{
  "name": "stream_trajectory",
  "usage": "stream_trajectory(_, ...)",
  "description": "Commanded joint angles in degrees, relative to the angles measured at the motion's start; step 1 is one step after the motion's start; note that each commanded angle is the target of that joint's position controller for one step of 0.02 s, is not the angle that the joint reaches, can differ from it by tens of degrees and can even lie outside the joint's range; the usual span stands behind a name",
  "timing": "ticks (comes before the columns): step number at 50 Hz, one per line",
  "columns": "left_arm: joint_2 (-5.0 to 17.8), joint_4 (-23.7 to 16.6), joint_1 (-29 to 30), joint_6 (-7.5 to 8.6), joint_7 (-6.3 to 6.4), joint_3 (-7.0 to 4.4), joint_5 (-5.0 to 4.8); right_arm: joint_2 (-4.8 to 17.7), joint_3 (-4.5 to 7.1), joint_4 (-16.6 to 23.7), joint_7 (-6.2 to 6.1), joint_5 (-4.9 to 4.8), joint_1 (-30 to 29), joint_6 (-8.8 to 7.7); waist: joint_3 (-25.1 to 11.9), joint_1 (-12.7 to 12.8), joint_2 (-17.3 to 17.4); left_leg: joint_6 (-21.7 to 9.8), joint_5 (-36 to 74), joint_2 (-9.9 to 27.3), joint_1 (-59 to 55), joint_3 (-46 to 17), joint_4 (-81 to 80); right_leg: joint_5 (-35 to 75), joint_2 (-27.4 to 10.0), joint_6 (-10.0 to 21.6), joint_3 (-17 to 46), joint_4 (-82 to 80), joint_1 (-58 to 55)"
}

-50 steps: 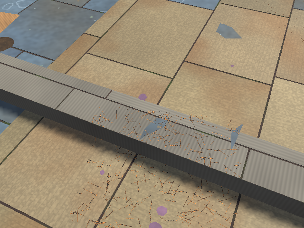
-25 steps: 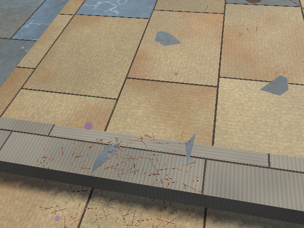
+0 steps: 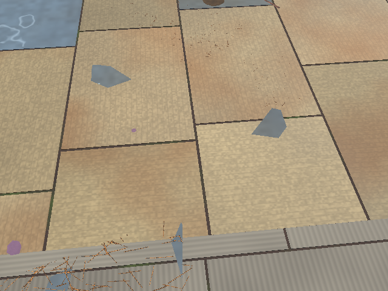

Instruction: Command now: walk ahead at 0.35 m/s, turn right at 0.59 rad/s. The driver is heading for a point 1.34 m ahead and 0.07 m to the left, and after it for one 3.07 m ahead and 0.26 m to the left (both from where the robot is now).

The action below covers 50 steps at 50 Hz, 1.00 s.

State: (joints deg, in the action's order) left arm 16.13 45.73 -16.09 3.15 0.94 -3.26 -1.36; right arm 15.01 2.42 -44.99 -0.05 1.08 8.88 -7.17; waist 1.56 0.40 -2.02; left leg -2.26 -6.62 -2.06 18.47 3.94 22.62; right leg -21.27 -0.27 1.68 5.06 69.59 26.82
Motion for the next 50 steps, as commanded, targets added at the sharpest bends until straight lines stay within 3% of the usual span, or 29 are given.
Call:
stream_trajectory(1, 1.5, -3.61, -3.09, -1.29, -1.64, -0.2, 6.05, 4.33, 0.7, 0.64, 0.19, 1.52, 5.38, -0.43, -3.29, 1.07, -0.2, -9.77, 34.83, 17.55, -5.78, -9.68, -7.87, 1.33, -2.01, -0.88, -3.0, 0.16, 5.75)
stream_trajectory(2, 0.11, -4.76, -2.41, -1.64, -2.37, -0.21, 5.82, 5.86, 1.14, -0.07, 0.36, 1.27, 6.18, -0.42, -3.27, 1.65, 2.99, -9.51, 41.12, 16.99, -6.37, -6.18, -7.4, 2.41, -1.74, -1.13, -3.34, -3.37, 6.78)
stream_trajectory(4, -0.17, -6.15, -0.29, -2.09, -3.45, 0.27, 4.19, 6.81, 1.49, 0.25, 0.4, 0.81, 4.52, 0.1, -4.66, 1.97, 8.35, -8.33, 41.26, 15.9, -6.12, -1.21, -6.84, 6.88, -2.0, -1.22, -4.25, -11.54, 5.11)
stream_trajectory(7, -0.27, -6.15, 1.03, -2.56, -3.71, 1.0, 3.26, 6.63, 1.58, 1.08, 0.52, 0.87, 2.98, 1.15, -8.19, 1.62, 12.03, -6.47, 34.59, 13.91, -4.1, 2.92, -4.75, 13.06, -0.28, -0.67, -6.83, -22.16, -5.17)
stream_trajectory(10, 1.03, -7.2, 3.18, -2.72, -2.96, 0.84, 3.78, 7.47, 1.99, 0.37, 0.65, 0.25, 5.4, 2.13, -6.99, 0.44, 9.88, -5.64, 28.76, 16.15, -5.2, 0.93, -0.05, 12.23, 0.87, 0.1, -7.37, -29.52, -8.94)
stream_trajectory(11, 0.94, -6.75, 0.81, -2.39, -2.72, 0.64, 4.18, 7.78, 2.07, 0.61, 0.45, -0.17, 4.89, 2.65, -6.87, 1.75, 8.78, -4.79, 26.11, 15.77, -5.08, 1.21, 4.49, 13.28, 1.59, 0.82, -7.89, -34.91, -12.05)
stream_trajectory(12, 1.56, -5.36, -2.28, -1.59, -2.51, 0.28, 4.77, 6.87, 1.84, 0.36, 0.27, -0.58, 6.14, 3.27, -7.66, 2.66, 5.25, -3.27, 20.62, 13.34, -3.69, 2.39, 12.57, 17.04, 3.19, 1.45, -7.81, -41.61, -17.67)
stream_trajectory(13, 3.16, -5.53, -3.7, -0.54, -2.21, -0.06, 5.46, 5.2, 1.32, 0.36, 0.29, -0.51, 8.96, 3.74, -8.8, 3.19, -1.08, -0.41, 6.12, 10.34, 1.97, 4.49, 23.24, 31.69, -1.72, 2.24, -2.43, -45.58, -24.45)
stream_trajectory(14, 7.25, -7.81, -3.77, 0.26, -1.72, -0.27, 5.26, -0.92, -0.34, 2.44, 0.31, 0.37, 12.88, 4.76, -10.16, -0.57, -12.81, 3.46, -30.51, 4.92, 12.57, 5.56, 39.42, 69.05, -20.8, 6.43, 18.39, -43.47, -29.78)
stream_trajectory(15, 5.34, -7.76, -5.53, -0.12, -1.22, 0.27, 2.37, -0.32, -0.59, -0.25, -0.5, -0.21, 18.55, 7.07, -18.16, -0.4, -6.07, 3.39, -29.61, 5.33, 4.5, -3.6, 41.88, 72.75, -23.59, 13.78, 16.44, -42.35, -25.37)
stream_trajectory(16, 4.46, -8.15, -1.95, -1.16, -0.54, 0.24, 1.78, 1.64, -0.46, -0.18, -0.65, -0.71, 16.25, 8.34, -15.87, -0.19, -7.32, 4.1, -27.39, 5.25, 4.89, -3.52, 43.35, 49.51, -21.54, 16.19, 17.2, -47.47, -20.84)
stream_trajectory(17, 2.33, -8.55, 1.93, -1.95, -0.11, 1.0, 2.43, 3.21, -0.05, 0.76, -0.8, -0.06, 10.83, 8.97, -8.06, -0.32, -5.65, 4.24, -25.21, 5.81, 6.89, -3.76, 42.32, 33.32, -17.49, 14.23, 15.39, -51.53, -14.89)
stream_trajectory(18, 0.81, -8.62, 4.8, -2.49, 0.23, 1.62, 3.22, 3.46, 0.24, 0.46, -0.95, 0.49, 8.77, 9.42, -4.25, -1.35, -5.1, 4.2, -23.39, 5.82, 6.32, -3.61, 40.48, 27.63, -14.17, 11.97, 12.53, -52.7, -11.29)
stream_trajectory(20, 0.31, -8.04, 4.27, -2.47, 0.77, 1.84, 3.58, 2.66, 0.21, -1.22, -0.9, 0.52, 10.92, 10.36, -3.31, -2.29, -4.05, 3.69, -20.4, 4.83, 1.34, -2.73, 37.01, 33.26, -11.5, 10.58, 6.89, -52.29, -8.2)
stream_trajectory(21, 0.09, -7.49, 3.59, -2.25, 0.87, 1.83, 3.82, 0.64, -0.24, -2.02, -0.82, 0.44, 12.77, 10.44, -4.5, -2.62, -3.74, 3.51, -20.25, 3.95, -1.66, -1.92, 35.05, 36.35, -10.21, 9.84, 4.38, -51.09, -8.41)
stream_trajectory(24, -0.78, -5.53, 1.14, -2.09, 0.95, 1.73, 4.03, -1.28, -0.77, -2.47, -1.55, -0.24, 11.56, 10.51, -5.36, -1.05, -4.97, 3.17, -21.59, 2.39, -4.33, -1.35, 23.82, 32.64, -9.2, 9.2, 3.89, -49.68, -12.11)
stream_trajectory(25, -0.97, -4.95, 0.56, -2.31, 1.09, 1.69, 3.99, -1.23, -0.74, -2.53, -1.91, -0.33, 11.05, 10.59, -5.14, -0.51, -5.61, 3.02, -21.36, 2.05, -4.8, -1.29, 20.19, 29.42, -9.58, 9.41, 5.23, -49.86, -12.79)
stream_trajectory(26, -1.16, -5.89, 5.06, -2.86, 0.98, 1.3, 1.84, -1.45, -0.76, -2.87, -2.74, -1.93, 9.33, 10.34, -5.87, -1.11, -4.75, 4.63, -20.33, 4.98, -4.76, -5.03, 14.68, 19.24, -9.96, 10.38, 8.33, -49.07, -13.97)
stream_trajectory(27, -1.5, -5.95, 6.08, -3.32, 1.07, 1.23, 0.94, -1.59, -0.89, -3.52, -3.01, -1.93, 10.03, 9.99, -5.04, -1.99, -3.78, 4.48, -13.84, 4.27, -7.6, -3.79, 6.44, 11.42, -9.21, 9.71, 9.03, -49.41, -12.16)
stream_trajectory(28, -1.9, -4.37, 3.43, -3.45, 1.08, 1.06, 0.67, -0.97, -0.77, -4.64, -2.99, -1.24, 10.47, 9.8, -3.52, -1.86, -2.05, 4.13, -7.3, 4.09, -10.24, -3.97, 1.58, 4.99, -7.96, 7.95, 9.18, -50.45, -9.82)
stream_trajectory(29, -2.2, -2.71, 0.86, -3.14, 0.8, 0.86, 1.09, 0.7, -0.48, -5.35, -2.76, -0.36, 11.9, 9.7, -2.51, -1.47, 0.29, 3.59, -3.84, 5.81, -12.79, -5.6, 1.62, -0.76, -6.71, 5.59, 8.67, -50.52, -7.14)
stream_trajectory(30, -2.01, -1.83, -1.75, -2.98, 0.45, 0.2, 1.58, 2.46, 0.04, -6.46, -2.6, -0.27, 12.98, 9.5, 0.48, 0.58, 4.13, 2.2, -8.12, 6.25, -9.59, -5.03, 4.3, -5.84, -3.93, 3.7, 5.58, -52.05, -5.37)
stream_trajectory(31, -1.21, -1.24, -0.3, -3.06, 0.67, -0.18, 1.68, 0.68, -0.05, -7.31, -2.33, -0.56, 13.19, 8.86, 3.68, -0.66, 5.52, 0.41, -18.02, 5.93, -2.17, -6.12, 1.96, -5.63, -1.94, 1.88, 2.3, -51.34, -7.68)
stream_trajectory(32, -1.63, -0.68, 1.12, -3.04, 1.03, -0.3, 1.56, -1.41, -0.67, -7.44, -2.27, -0.43, 11.77, 7.94, 4.96, -0.8, 5.45, 0.14, -19.73, 6.25, 0.77, -6.99, -0.55, -1.72, -1.57, 1.13, 1.55, -49.28, -10.35)
stream_trajectory(34, -2.99, 0.67, 0.56, -3.39, 1.68, -0.43, 1.82, -1.5, -0.71, -8.21, -2.23, -0.14, 9.73, 6.37, 3.7, 0.26, 7.7, 0.53, -16.93, 6.81, 2.0, -7.85, -2.68, 5.75, -1.21, 1.3, 0.23, -46.49, -14.43)
stream_trajectory(37, -3.09, 3.01, -1.25, -3.86, 1.76, -0.94, 1.93, -1.27, -0.71, -10.07, -1.85, -0.66, 11.13, 5.02, 2.49, 0.28, 5.34, 0.59, -13.86, 6.75, 1.29, -7.87, -3.09, 11.75, -1.2, 1.78, 0.01, -45.59, -17.15)
stream_trajectory(43, -3.21, 7.2, -3.05, -4.35, 1.82, -1.36, 1.55, -0.95, -0.88, -12.62, -1.61, -0.77, 13.82, 5.11, 2.01, -0.42, 2.57, -0.01, -7.76, 6.18, -1.91, -7.33, -3.76, 17.22, -1.72, 1.22, -0.07, -46.08, -18.11)
stream_trajectory(50, -2.97, 10.96, -4.12, -5.06, 2.38, -1.32, 1.33, -1.65, -1.26, -14.43, -1.25, -0.77, 15.7, 5.62, 1.79, -0.66, 2.1, -0.03, -1.47, 5.36, -4.47, -6.41, -4.74, 19.95, -2.27, 0.74, -0.02, -46.43, -18.79)
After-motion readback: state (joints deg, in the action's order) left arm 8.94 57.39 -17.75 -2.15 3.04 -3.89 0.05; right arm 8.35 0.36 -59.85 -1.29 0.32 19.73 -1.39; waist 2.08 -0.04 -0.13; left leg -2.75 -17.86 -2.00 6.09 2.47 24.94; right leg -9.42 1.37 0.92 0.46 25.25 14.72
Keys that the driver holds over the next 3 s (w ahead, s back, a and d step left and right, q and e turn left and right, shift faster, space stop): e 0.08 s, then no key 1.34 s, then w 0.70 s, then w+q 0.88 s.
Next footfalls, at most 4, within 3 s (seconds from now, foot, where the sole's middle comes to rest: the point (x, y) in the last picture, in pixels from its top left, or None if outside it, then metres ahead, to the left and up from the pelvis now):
0.26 right None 0.20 -0.12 -0.77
0.58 left None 0.14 0.09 -0.77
1.94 right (290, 268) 0.50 -0.27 -0.65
2.64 left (223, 173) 0.85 -0.08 -0.65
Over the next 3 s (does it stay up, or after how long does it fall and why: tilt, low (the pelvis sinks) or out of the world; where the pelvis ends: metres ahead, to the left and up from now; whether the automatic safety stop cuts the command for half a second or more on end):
stays up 0.94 -0.18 0.11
